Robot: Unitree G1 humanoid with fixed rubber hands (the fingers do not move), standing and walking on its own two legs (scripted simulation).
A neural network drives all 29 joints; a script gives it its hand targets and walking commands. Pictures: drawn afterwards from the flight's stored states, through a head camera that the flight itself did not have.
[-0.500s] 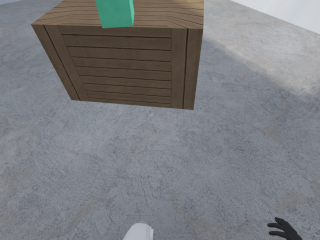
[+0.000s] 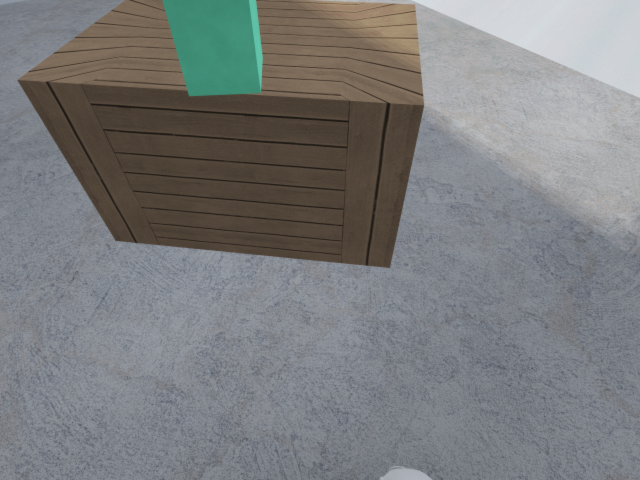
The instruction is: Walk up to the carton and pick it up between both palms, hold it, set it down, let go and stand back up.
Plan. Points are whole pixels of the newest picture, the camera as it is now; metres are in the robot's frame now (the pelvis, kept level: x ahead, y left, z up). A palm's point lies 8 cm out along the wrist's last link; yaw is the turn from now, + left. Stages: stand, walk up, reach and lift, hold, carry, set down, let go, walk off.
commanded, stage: walk up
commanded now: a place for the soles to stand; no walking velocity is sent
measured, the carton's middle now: (218, 25) +1.16 +0.30 +0.08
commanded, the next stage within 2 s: none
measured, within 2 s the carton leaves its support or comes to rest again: neither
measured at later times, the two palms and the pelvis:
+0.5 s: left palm (71, 449) +0.19 +0.34 -0.08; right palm (494, 361) +0.34 -0.26 -0.15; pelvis +0.20 +0.02 -0.01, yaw +1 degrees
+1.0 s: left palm (116, 312) +0.40 +0.37 -0.10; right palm (483, 312) +0.40 -0.25 -0.10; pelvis +0.35 +0.07 +0.00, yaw -2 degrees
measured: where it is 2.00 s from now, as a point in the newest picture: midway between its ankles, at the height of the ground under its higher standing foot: (278, 385)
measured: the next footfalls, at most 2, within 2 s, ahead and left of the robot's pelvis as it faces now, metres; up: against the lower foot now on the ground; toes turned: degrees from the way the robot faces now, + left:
right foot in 0.08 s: +0.15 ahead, -0.13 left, +0.00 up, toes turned -2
left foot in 0.54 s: +0.36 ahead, +0.13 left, +0.00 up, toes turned -1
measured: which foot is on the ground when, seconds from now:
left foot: down 0.00-0.08, up 0.10-0.52, down 0.54-1.00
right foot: up 0.00-0.06, down 0.08-0.58, up 0.60-1.00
